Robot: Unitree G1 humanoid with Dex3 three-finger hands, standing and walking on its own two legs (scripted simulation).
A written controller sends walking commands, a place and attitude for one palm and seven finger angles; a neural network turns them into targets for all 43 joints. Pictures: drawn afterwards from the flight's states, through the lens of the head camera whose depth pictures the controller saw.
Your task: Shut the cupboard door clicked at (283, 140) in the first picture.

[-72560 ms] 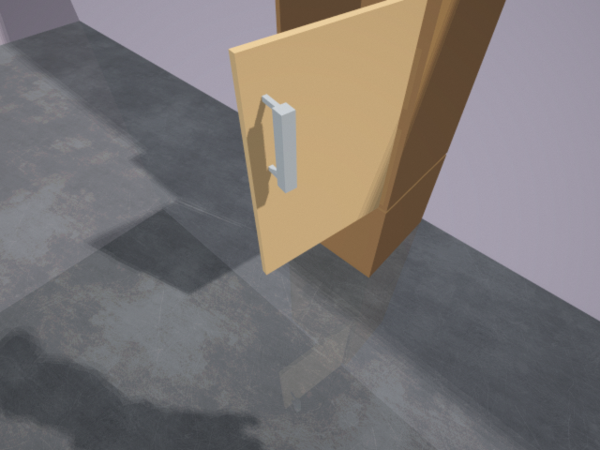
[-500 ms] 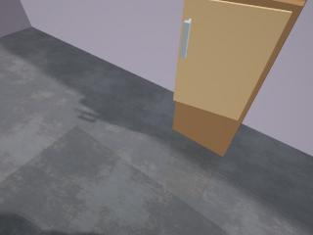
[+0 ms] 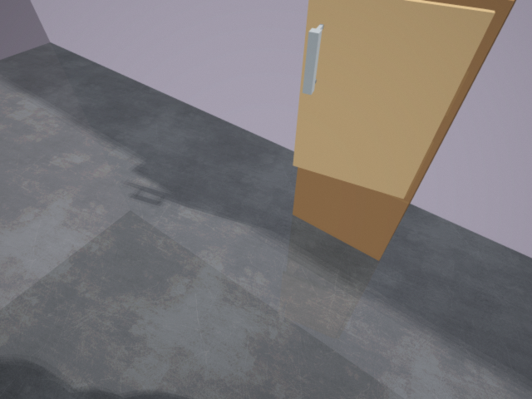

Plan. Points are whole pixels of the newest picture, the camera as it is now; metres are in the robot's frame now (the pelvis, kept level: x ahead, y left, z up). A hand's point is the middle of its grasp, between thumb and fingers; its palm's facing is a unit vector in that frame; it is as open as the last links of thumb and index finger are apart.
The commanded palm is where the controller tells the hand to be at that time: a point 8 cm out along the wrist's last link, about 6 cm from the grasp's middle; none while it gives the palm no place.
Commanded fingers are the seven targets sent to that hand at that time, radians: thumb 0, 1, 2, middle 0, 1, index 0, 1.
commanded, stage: walk to a spot facing it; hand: left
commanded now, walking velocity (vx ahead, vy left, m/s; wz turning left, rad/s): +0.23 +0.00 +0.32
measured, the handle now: (314, 59) +0.93 -0.09 +0.08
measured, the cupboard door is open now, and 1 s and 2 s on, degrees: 11 11 11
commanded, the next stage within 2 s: turn to face it in 0.22 s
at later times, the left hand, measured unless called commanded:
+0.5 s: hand out of the picture +0.03 +0.19 -0.20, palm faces +0.16 -0.98 -0.15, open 7.4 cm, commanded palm none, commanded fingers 0.00 0.90 0.90 -0.20 -0.30 -0.20 -0.30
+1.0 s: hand (184, 327) +0.28 +0.18 -0.17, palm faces -0.12 -0.95 -0.29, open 7.3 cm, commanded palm none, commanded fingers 0.00 0.90 0.90 -0.20 -0.30 -0.20 -0.30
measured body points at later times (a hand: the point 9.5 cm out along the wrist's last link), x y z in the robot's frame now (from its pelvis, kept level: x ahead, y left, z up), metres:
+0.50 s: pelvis +0.08 +0.03 -0.01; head +0.10 +0.06 +0.44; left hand +0.02 +0.24 -0.18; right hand +0.09 -0.20 -0.16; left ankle +0.04 +0.10 -0.74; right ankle +0.04 -0.11 -0.70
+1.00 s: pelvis +0.16 -0.01 -0.02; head +0.22 -0.04 +0.43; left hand +0.29 +0.23 -0.15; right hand +0.18 -0.27 -0.18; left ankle +0.12 +0.13 -0.66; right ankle +0.20 -0.10 -0.75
